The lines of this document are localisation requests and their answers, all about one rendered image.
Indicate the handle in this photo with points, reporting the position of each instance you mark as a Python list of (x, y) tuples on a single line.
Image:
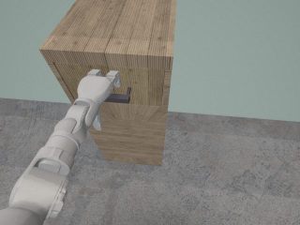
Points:
[(119, 98)]

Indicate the left robot upper arm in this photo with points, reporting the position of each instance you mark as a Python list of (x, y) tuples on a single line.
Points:
[(40, 196)]

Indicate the robot left forearm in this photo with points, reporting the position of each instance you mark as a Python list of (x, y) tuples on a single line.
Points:
[(58, 154)]

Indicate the drawer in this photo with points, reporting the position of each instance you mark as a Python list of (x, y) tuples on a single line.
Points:
[(146, 83)]

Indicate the left robot hand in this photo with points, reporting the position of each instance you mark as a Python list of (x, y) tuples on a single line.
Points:
[(97, 88)]

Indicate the cabinet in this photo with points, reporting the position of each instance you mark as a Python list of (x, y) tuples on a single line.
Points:
[(120, 33)]

